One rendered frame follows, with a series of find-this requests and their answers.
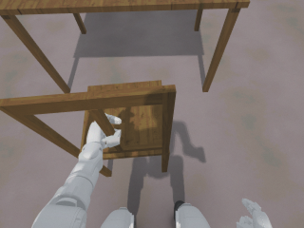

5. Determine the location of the table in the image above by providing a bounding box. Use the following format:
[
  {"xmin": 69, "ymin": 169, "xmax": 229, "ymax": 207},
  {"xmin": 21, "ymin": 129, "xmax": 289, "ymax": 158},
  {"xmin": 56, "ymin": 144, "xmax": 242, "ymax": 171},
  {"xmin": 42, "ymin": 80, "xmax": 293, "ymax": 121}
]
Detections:
[{"xmin": 0, "ymin": 0, "xmax": 251, "ymax": 94}]

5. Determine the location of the chair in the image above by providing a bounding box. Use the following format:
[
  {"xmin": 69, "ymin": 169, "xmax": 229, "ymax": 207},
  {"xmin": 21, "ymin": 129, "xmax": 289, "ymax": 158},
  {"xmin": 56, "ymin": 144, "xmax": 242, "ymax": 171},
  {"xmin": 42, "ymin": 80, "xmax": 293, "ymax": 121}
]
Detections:
[{"xmin": 0, "ymin": 80, "xmax": 177, "ymax": 177}]

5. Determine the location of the left robot thigh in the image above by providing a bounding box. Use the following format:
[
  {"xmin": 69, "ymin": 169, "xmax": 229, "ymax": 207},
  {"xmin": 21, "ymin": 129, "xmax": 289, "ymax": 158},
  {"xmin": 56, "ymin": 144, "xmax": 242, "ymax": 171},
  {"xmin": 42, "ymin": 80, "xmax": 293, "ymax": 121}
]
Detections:
[{"xmin": 101, "ymin": 209, "xmax": 134, "ymax": 228}]

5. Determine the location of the robot left upper arm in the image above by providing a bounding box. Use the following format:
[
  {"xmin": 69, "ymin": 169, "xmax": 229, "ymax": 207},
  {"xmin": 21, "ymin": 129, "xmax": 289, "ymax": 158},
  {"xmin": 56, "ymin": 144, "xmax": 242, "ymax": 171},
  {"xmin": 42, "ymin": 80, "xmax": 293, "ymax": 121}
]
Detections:
[{"xmin": 33, "ymin": 204, "xmax": 87, "ymax": 228}]

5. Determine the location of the left robot hand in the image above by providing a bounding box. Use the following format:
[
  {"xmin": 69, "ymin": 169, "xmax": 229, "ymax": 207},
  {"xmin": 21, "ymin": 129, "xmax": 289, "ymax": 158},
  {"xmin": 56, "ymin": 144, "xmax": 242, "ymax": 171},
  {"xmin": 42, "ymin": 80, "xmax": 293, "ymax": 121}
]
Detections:
[{"xmin": 86, "ymin": 113, "xmax": 122, "ymax": 149}]

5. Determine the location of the right robot hand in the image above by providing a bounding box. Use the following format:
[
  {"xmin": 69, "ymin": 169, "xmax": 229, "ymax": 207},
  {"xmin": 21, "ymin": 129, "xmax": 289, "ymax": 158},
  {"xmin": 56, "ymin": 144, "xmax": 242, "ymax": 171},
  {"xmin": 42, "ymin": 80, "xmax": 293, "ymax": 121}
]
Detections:
[{"xmin": 236, "ymin": 199, "xmax": 273, "ymax": 228}]

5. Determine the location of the right robot foot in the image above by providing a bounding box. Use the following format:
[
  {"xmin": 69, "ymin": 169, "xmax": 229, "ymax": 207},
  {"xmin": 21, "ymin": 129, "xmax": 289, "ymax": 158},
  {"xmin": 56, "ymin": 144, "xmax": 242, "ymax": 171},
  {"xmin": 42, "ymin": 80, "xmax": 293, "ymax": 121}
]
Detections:
[{"xmin": 174, "ymin": 200, "xmax": 184, "ymax": 225}]

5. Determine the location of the robot left forearm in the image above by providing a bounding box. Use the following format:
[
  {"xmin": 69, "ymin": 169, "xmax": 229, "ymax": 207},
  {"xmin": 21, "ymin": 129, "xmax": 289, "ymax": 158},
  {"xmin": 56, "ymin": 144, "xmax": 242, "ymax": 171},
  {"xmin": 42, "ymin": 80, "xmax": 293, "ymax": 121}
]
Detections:
[{"xmin": 31, "ymin": 142, "xmax": 104, "ymax": 228}]

